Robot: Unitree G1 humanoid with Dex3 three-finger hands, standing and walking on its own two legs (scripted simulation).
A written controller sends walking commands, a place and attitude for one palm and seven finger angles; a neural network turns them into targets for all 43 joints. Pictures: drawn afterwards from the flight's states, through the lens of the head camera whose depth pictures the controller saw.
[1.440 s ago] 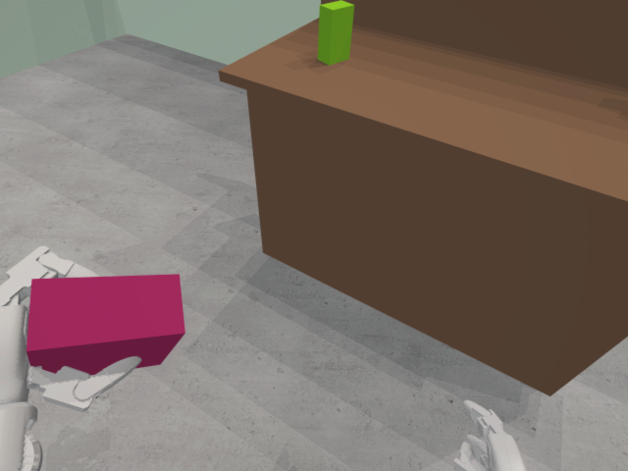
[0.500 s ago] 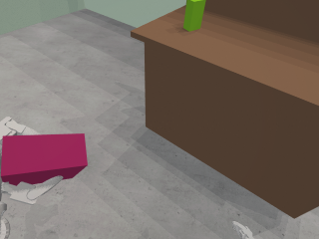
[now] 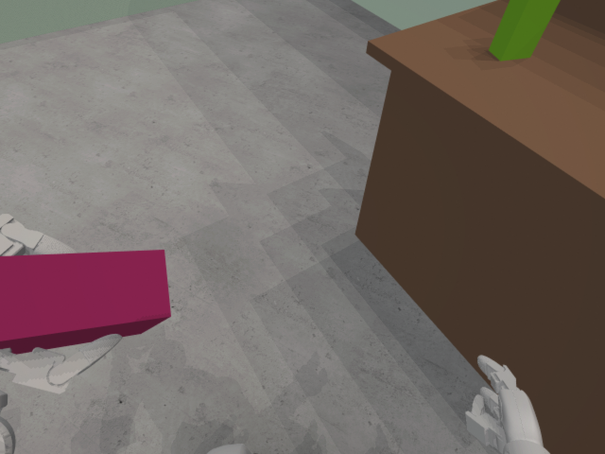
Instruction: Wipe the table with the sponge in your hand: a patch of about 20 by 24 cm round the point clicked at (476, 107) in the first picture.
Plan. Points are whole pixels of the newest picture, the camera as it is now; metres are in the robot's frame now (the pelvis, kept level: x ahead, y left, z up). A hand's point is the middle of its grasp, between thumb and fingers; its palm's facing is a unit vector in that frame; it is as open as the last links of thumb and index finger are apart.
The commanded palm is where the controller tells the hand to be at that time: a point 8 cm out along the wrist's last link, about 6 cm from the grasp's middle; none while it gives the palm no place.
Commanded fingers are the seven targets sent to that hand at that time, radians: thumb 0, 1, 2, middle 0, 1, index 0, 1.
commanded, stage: walk to a spot facing it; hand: left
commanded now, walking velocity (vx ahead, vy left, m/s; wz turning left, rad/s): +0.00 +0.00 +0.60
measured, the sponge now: (106, 301) +0.22 +0.20 +0.16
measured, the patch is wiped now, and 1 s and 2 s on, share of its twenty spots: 0.00 0.00 0.00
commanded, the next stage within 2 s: none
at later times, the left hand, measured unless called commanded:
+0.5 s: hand (37, 425) +0.12 +0.21 +0.17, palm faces +0.63 -0.66 -0.42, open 10.3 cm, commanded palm +0.05 +0.23 +0.19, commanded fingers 0.00 0.10 1.30 -1.20 -1.60 -1.20 -1.60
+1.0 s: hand out of the picture -0.01 +0.20 +0.18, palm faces +0.80 -0.42 -0.44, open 10.3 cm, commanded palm -0.07 +0.20 +0.19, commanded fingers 0.00 0.10 1.30 -1.20 -1.60 -1.20 -1.60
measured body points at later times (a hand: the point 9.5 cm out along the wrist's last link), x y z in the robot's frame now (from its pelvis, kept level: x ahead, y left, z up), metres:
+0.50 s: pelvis -0.01 -0.08 +0.01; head +0.00 -0.09 +0.46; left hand +0.08 +0.24 +0.19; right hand +0.21 -0.26 -0.09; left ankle -0.04 +0.04 -0.66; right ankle +0.06 -0.18 -0.73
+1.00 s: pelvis -0.04 -0.12 +0.01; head -0.04 -0.13 +0.46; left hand -0.06 +0.21 +0.21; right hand +0.20 -0.19 -0.09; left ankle -0.08 +0.02 -0.72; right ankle +0.02 -0.22 -0.72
